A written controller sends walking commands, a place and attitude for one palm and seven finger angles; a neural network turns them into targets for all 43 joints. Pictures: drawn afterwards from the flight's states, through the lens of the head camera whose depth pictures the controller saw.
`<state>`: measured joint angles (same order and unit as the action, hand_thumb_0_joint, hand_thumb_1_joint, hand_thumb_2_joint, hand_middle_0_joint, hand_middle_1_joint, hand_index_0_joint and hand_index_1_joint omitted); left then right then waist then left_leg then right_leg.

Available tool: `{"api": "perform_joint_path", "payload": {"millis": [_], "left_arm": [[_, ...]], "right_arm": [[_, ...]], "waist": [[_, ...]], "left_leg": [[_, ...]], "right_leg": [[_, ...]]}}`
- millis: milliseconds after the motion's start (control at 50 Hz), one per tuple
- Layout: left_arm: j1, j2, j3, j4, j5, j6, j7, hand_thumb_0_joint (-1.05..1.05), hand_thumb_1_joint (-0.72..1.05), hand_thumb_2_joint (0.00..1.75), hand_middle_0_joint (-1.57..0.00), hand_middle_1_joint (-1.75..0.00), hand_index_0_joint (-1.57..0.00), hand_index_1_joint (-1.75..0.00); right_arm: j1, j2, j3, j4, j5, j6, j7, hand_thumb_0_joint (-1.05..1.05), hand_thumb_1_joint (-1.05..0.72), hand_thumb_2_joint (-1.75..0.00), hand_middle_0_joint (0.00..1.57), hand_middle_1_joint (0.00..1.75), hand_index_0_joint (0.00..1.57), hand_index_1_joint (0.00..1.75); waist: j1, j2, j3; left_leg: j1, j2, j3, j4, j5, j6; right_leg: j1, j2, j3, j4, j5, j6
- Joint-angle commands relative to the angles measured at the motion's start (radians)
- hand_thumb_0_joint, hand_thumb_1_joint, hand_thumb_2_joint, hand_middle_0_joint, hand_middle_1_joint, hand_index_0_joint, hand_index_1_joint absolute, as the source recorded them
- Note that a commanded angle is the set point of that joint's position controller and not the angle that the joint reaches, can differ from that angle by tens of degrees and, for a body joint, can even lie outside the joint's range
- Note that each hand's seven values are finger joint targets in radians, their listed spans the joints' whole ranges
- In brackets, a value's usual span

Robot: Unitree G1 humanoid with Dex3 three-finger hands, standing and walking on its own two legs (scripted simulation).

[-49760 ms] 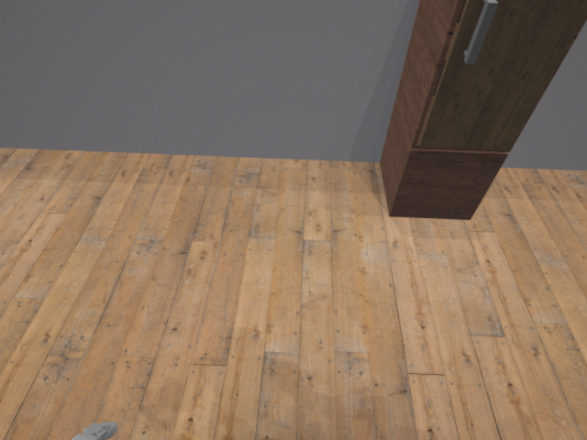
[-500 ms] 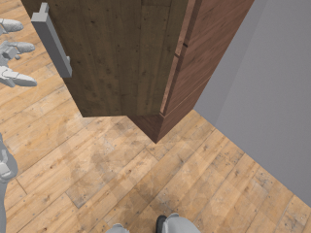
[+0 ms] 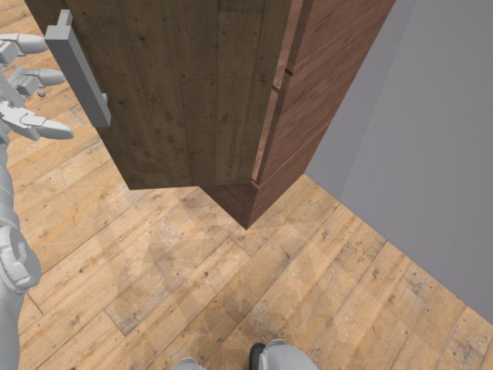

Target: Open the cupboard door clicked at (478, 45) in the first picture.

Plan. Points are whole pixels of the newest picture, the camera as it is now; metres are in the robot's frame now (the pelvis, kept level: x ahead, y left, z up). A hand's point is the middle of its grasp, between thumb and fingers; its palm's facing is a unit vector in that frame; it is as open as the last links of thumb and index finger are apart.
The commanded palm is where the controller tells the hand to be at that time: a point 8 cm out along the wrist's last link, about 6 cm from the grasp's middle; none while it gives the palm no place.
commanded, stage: slide the fingers in behind the handle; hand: left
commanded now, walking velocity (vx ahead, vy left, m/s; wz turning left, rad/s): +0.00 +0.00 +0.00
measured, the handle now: (85, 73) +0.54 +0.21 +0.11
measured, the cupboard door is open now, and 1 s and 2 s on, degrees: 50 50 50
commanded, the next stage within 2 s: move the hooked fingers beside the handle in 1.36 s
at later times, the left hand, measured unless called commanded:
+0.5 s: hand (50, 98) +0.49 +0.25 +0.11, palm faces +0.06 -1.00 +0.00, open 14.4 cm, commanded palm +0.47 +0.26 +0.11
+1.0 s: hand (57, 102) +0.48 +0.24 +0.11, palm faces +0.09 -1.00 -0.01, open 15.0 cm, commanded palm +0.47 +0.23 +0.11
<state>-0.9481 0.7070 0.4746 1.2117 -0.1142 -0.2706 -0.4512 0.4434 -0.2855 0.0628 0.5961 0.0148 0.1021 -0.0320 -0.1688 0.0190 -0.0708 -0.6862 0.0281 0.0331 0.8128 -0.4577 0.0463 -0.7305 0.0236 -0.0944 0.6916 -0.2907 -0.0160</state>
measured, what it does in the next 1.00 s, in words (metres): stands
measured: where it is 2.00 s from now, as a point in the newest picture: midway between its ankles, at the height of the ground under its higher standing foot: outside the picture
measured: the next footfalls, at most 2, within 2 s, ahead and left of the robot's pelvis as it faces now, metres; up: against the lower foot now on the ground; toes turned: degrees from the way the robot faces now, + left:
none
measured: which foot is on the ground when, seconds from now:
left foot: down 0.00-1.00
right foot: down 0.00-1.00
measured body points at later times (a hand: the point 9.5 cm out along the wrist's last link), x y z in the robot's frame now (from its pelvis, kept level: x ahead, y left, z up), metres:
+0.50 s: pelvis +0.00 +0.00 +0.00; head +0.11 +0.02 +0.44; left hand +0.48 +0.30 +0.12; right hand +0.01 -0.27 -0.11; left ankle -0.05 +0.08 -0.71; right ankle +0.01 -0.12 -0.71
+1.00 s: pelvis +0.00 +0.00 +0.00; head +0.10 +0.02 +0.44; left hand +0.47 +0.29 +0.12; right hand +0.03 -0.27 -0.11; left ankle -0.05 +0.08 -0.71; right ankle +0.01 -0.12 -0.71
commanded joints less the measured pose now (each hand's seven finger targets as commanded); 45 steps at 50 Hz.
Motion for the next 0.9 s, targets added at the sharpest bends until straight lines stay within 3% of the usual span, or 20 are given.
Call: {"api": "perform_joint_path", "payload": {"millis": [0, 40, 120, 160, 180, 240, 280, 320, 360, 480, 540, 600, 620, 640, 700, 720, 740, 800, 840, 880], "left_arm": [[-0.428, 0.252, 0.013, -0.221, -0.027, -0.063, 0.018, 0.00, -0.50, 0.30, -0.30, -1.20, -0.30, -1.20], [-0.441, 0.246, 0.014, -0.258, -0.026, -0.074, 0.031, 0.00, -0.50, 0.30, -0.30, -1.20, -0.30, -1.20], [-0.421, 0.203, -0.006, -0.267, -0.034, -0.082, 0.043, 0.00, -0.50, 0.30, -0.30, -1.20, -0.30, -1.20], [-0.408, 0.192, -0.012, -0.274, -0.032, -0.082, 0.044, 0.00, -0.50, 0.30, -0.30, -1.20, -0.30, -1.20], [-0.411, 0.195, -0.010, -0.274, -0.032, -0.082, 0.046, 0.00, -0.50, 0.30, -0.30, -1.20, -0.30, -1.20], [-0.426, 0.130, -0.053, -0.306, -0.039, -0.086, 0.051, 0.00, -0.50, 0.30, -0.30, -1.20, -0.30, -1.20], [-0.416, 0.145, -0.041, -0.270, -0.039, -0.081, 0.059, 0.00, -0.50, 0.30, -0.30, -1.20, -0.30, -1.20], [-0.453, 0.091, -0.085, -0.294, -0.040, -0.085, 0.061, 0.00, -0.50, 0.30, -0.30, -1.20, -0.30, -1.20], [-0.442, 0.119, -0.064, -0.280, -0.030, -0.087, 0.069, 0.00, -0.50, 0.30, -0.30, -1.20, -0.30, -1.20], [-0.477, 0.023, -0.132, -0.273, -0.036, -0.092, 0.077, 0.00, -0.50, 0.30, -0.30, -1.20, -0.30, -1.20], [-0.485, -0.004, -0.147, -0.310, -0.041, -0.100, 0.081, 0.00, -0.50, 0.30, -0.30, -1.20, -0.30, -1.20], [-0.483, -0.039, -0.174, -0.291, -0.042, -0.096, 0.086, 0.00, -0.50, 0.30, -0.30, -1.20, -0.30, -1.20], [-0.508, -0.061, -0.192, -0.317, -0.049, -0.104, 0.089, 0.00, -0.50, 0.30, -0.30, -1.20, -0.30, -1.20], [-0.504, -0.057, -0.186, -0.324, -0.044, -0.106, 0.092, 0.00, -0.50, 0.30, -0.30, -1.20, -0.30, -1.20], [-0.475, -0.073, -0.192, -0.304, -0.045, -0.105, 0.097, 0.00, -0.50, 0.30, -0.30, -1.20, -0.30, -1.20], [-0.484, -0.099, -0.214, -0.295, -0.050, -0.105, 0.099, 0.00, -0.50, 0.30, -0.30, -1.20, -0.30, -1.20], [-0.506, -0.081, -0.202, -0.309, -0.047, -0.108, 0.101, 0.00, -0.50, 0.30, -0.30, -1.20, -0.30, -1.20], [-0.498, -0.114, -0.226, -0.303, -0.044, -0.107, 0.104, 0.00, -0.50, 0.30, -0.30, -1.20, -0.30, -1.20], [-0.522, -0.137, -0.247, -0.333, -0.047, -0.114, 0.106, 0.00, -0.50, 0.30, -0.30, -1.20, -0.30, -1.20], [-0.525, -0.181, -0.278, -0.335, -0.049, -0.114, 0.110, 0.00, -0.50, 0.30, -0.30, -1.20, -0.30, -1.20]], "right_arm": [[0.167, -0.195, -0.080, -0.041, -0.009, -0.020, -0.009, 0.00, -0.90, -0.90, 0.20, 0.30, 0.20, 0.30], [0.166, -0.191, -0.081, -0.042, -0.010, -0.022, -0.008, 0.00, -0.90, -0.90, 0.20, 0.30, 0.20, 0.30], [0.164, -0.191, -0.085, -0.042, -0.010, -0.024, -0.005, 0.00, -0.90, -0.90, 0.20, 0.30, 0.20, 0.30], [0.156, -0.187, -0.086, -0.039, -0.010, -0.024, -0.002, 0.00, -0.90, -0.90, 0.20, 0.30, 0.20, 0.30], [0.153, -0.188, -0.086, -0.035, -0.009, -0.025, -0.002, 0.00, -0.90, -0.90, 0.20, 0.30, 0.20, 0.30], [0.146, -0.181, -0.089, -0.030, -0.009, -0.028, -0.001, 0.00, -0.90, -0.90, 0.20, 0.30, 0.20, 0.30], [0.147, -0.186, -0.088, -0.023, -0.009, -0.029, -0.003, 0.00, -0.90, -0.90, 0.20, 0.30, 0.20, 0.30], [0.141, -0.181, -0.087, -0.024, -0.008, -0.035, -0.003, 0.00, -0.90, -0.90, 0.20, 0.30, 0.20, 0.30], [0.143, -0.181, -0.088, -0.013, -0.011, -0.037, -0.003, 0.00, -0.90, -0.90, 0.20, 0.30, 0.20, 0.30], [0.136, -0.175, -0.090, 0.001, -0.012, -0.050, 0.000, 0.00, -0.90, -0.90, 0.20, 0.30, 0.20, 0.30], [0.137, -0.173, -0.093, 0.006, -0.014, -0.057, 0.003, 0.00, -0.90, -0.90, 0.20, 0.30, 0.20, 0.30], [0.131, -0.172, -0.091, 0.016, -0.015, -0.062, 0.007, 0.00, -0.90, -0.90, 0.20, 0.30, 0.20, 0.30], [0.132, -0.170, -0.093, 0.017, -0.015, -0.064, 0.006, 0.00, -0.90, -0.90, 0.20, 0.30, 0.20, 0.30], [0.131, -0.169, -0.095, 0.020, -0.017, -0.066, 0.009, 0.00, -0.90, -0.90, 0.20, 0.30, 0.20, 0.30], [0.127, -0.169, -0.097, 0.025, -0.017, -0.069, 0.014, 0.00, -0.90, -0.90, 0.20, 0.30, 0.20, 0.30], [0.127, -0.168, -0.094, 0.026, -0.016, -0.070, 0.012, 0.00, -0.90, -0.90, 0.20, 0.30, 0.20, 0.30], [0.123, -0.169, -0.094, 0.030, -0.018, -0.071, 0.014, 0.00, -0.90, -0.90, 0.20, 0.30, 0.20, 0.30], [0.122, -0.166, -0.096, 0.032, -0.018, -0.076, 0.016, 0.00, -0.90, -0.90, 0.20, 0.30, 0.20, 0.30], [0.120, -0.164, -0.097, 0.037, -0.018, -0.081, 0.018, 0.00, -0.90, -0.90, 0.20, 0.30, 0.20, 0.30], [0.121, -0.160, -0.099, 0.040, -0.020, -0.087, 0.022, 0.00, -0.90, -0.90, 0.20, 0.30, 0.20, 0.30]], "waist": [[-0.004, 0.155, -0.446], [0.002, 0.197, -0.485], [-0.001, 0.145, -0.465], [0.006, 0.183, -0.481], [0.003, 0.160, -0.460], [-0.004, 0.205, -0.467], [-0.007, 0.126, -0.433], [-0.018, 0.179, -0.432], [-0.007, 0.171, -0.455], [-0.030, 0.142, -0.432], [-0.026, 0.182, -0.489], [-0.032, 0.159, -0.441], [-0.040, 0.162, -0.449], [-0.028, 0.199, -0.474], [-0.029, 0.129, -0.456], [-0.042, 0.144, -0.436], [-0.034, 0.162, -0.445], [-0.039, 0.146, -0.440], [-0.038, 0.207, -0.461], [-0.045, 0.179, -0.457]], "left_leg": [[0.269, 0.007, -0.095, -0.073, 0.596, -0.032], [0.313, 0.010, -0.100, -0.067, 0.663, -0.042], [0.305, 0.011, -0.099, -0.068, 0.659, -0.035], [0.321, 0.010, -0.096, -0.069, 0.668, -0.040], [0.317, 0.012, -0.098, -0.071, 0.659, -0.040], [0.362, 0.015, -0.101, -0.067, 0.700, -0.045], [0.313, 0.013, -0.102, -0.075, 0.645, -0.037], [0.334, 0.009, -0.101, -0.075, 0.650, -0.036], [0.345, 0.010, -0.109, -0.070, 0.663, -0.043], [0.348, 0.009, -0.112, -0.067, 0.642, -0.039], [0.397, 0.011, -0.117, -0.057, 0.705, -0.048], [0.379, 0.012, -0.121, -0.061, 0.688, -0.049], [0.396, 0.011, -0.124, -0.059, 0.712, -0.050], [0.417, 0.013, -0.128, -0.058, 0.731, -0.058], [0.388, 0.010, -0.125, -0.059, 0.700, -0.048], [0.387, 0.009, -0.122, -0.060, 0.698, -0.047], [0.381, 0.006, -0.123, -0.061, 0.680, -0.047], [0.388, 0.007, -0.128, -0.063, 0.678, -0.050], [0.434, 0.010, -0.133, -0.056, 0.730, -0.062], [0.445, 0.013, -0.142, -0.055, 0.742, -0.067]], "right_leg": [[0.237, 0.019, 0.057, -0.007, 0.355, -0.011], [0.233, 0.020, 0.056, 0.001, 0.377, -0.013], [0.248, 0.022, 0.055, -0.003, 0.385, -0.014], [0.246, 0.020, 0.058, -0.004, 0.388, -0.013], [0.241, 0.021, 0.054, -0.007, 0.381, -0.012], [0.215, 0.021, 0.052, -0.009, 0.382, -0.013], [0.234, 0.021, 0.051, -0.012, 0.371, -0.010], [0.219, 0.019, 0.051, -0.012, 0.370, -0.014], [0.218, 0.018, 0.050, -0.008, 0.364, -0.014], [0.196, 0.018, 0.048, -0.012, 0.354, -0.010], [0.194, 0.018, 0.048, -0.003, 0.377, -0.012], [0.181, 0.019, 0.042, -0.007, 0.362, -0.013], [0.182, 0.019, 0.039, -0.006, 0.371, -0.015], [0.175, 0.019, 0.039, -0.002, 0.367, -0.015], [0.194, 0.020, 0.039, -0.007, 0.373, -0.013], [0.183, 0.019, 0.037, -0.007, 0.371, -0.014], [0.187, 0.018, 0.041, -0.006, 0.366, -0.014], [0.179, 0.018, 0.036, -0.006, 0.355, -0.014], [0.151, 0.017, 0.035, -0.001, 0.354, -0.015], [0.142, 0.020, 0.028, -0.001, 0.347, -0.014]]}}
